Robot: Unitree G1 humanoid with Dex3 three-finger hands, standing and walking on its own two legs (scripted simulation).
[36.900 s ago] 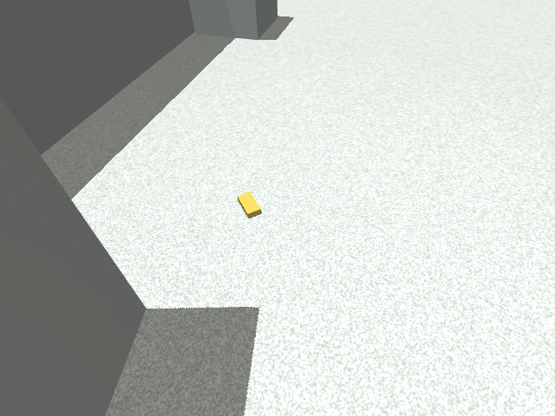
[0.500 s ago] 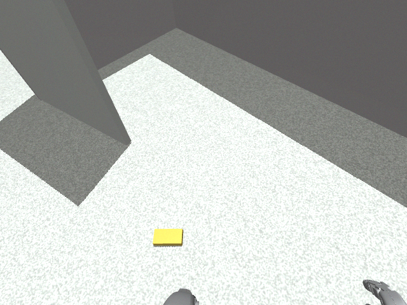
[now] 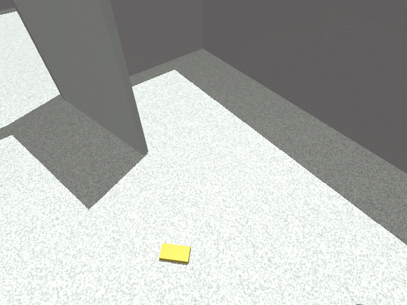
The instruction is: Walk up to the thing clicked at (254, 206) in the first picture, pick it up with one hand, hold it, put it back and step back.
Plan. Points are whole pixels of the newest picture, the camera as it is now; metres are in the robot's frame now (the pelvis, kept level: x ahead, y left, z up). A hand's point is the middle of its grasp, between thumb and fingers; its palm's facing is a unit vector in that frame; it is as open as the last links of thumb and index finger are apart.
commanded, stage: walk up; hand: left
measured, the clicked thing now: (175, 253) +0.48 +0.18 -0.75
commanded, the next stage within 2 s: none
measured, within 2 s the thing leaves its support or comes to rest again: neither
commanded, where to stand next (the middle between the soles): +0.08 -0.01 m, yaw -5 degrees
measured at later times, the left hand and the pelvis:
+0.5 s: hand out of the picture +0.08 +0.25 -0.15, palm faces -0.09 -0.91 -0.39, open 7.4 cm; pelvis -0.03 -0.01 -0.01, yaw -2 degrees
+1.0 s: hand out of the picture +0.08 +0.25 -0.14, palm faces -0.08 -0.91 -0.40, open 7.4 cm; pelvis -0.01 -0.01 +0.00, yaw -3 degrees
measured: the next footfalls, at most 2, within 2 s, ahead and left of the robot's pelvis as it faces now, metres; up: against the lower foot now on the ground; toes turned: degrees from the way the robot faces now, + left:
right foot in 0.28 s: +0.07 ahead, -0.15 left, +0.00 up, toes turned -2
left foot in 0.52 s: -0.01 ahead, +0.10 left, +0.00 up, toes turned -2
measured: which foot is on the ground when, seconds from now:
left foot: down 0.00-0.28, up 0.30-0.50, down 0.52-0.78, up 0.80-1.00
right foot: up 0.00-0.26, down 0.28-1.00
